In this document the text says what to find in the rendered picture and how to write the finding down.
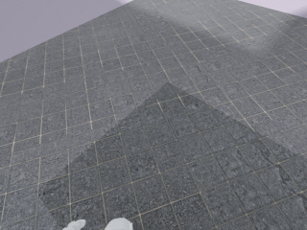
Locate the robot left hand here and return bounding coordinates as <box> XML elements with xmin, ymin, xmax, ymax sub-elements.
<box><xmin>62</xmin><ymin>219</ymin><xmax>86</xmax><ymax>230</ymax></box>

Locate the robot left thigh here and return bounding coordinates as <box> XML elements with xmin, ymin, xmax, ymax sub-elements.
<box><xmin>105</xmin><ymin>218</ymin><xmax>133</xmax><ymax>230</ymax></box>

